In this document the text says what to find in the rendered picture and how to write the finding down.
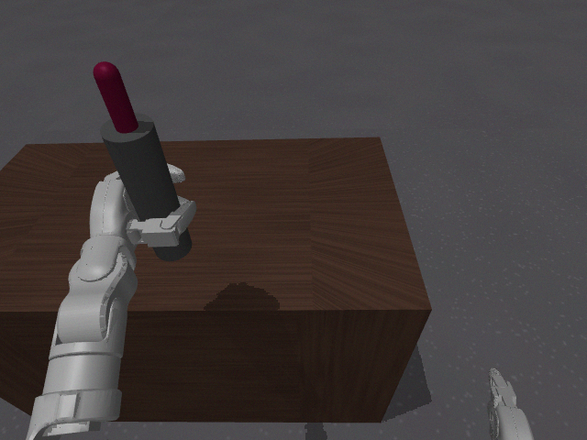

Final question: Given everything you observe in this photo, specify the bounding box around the bottle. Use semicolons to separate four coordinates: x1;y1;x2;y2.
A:
94;61;192;261

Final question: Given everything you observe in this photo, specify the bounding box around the right robot hand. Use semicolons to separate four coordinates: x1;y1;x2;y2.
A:
487;368;535;440

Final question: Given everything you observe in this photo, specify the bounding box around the left robot hand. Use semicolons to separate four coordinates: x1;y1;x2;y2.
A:
90;163;196;251

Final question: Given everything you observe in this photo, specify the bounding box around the left robot arm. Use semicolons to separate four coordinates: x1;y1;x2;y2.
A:
26;235;138;440

